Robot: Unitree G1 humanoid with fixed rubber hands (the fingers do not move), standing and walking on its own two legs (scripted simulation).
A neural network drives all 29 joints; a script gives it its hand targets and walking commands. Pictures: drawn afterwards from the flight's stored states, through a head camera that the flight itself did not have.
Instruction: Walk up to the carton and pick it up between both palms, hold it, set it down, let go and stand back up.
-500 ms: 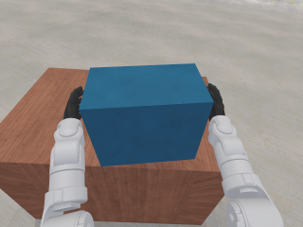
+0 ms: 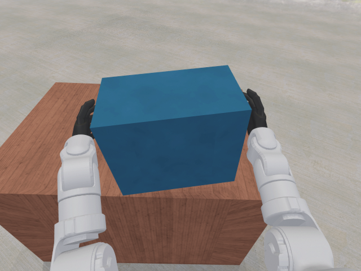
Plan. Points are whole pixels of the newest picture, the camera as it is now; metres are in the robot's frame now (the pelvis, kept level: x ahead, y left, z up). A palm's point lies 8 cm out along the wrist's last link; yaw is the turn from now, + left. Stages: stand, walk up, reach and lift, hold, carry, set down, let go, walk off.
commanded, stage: reach and lift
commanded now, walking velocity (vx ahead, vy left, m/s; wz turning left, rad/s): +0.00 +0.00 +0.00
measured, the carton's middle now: (173, 133) +0.40 -0.01 +0.12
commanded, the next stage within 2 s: hold in 0.88 s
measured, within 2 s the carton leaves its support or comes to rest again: neither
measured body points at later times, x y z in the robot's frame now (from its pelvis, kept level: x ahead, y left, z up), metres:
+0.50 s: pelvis +0.00 +0.00 +0.00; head -0.03 +0.02 +0.45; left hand +0.38 +0.19 +0.16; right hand +0.37 -0.19 +0.18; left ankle +0.01 +0.11 -0.75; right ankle +0.04 -0.12 -0.75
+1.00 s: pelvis -0.01 +0.00 +0.00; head -0.05 +0.02 +0.45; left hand +0.36 +0.19 +0.18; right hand +0.37 -0.18 +0.19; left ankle +0.01 +0.11 -0.75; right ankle +0.04 -0.12 -0.75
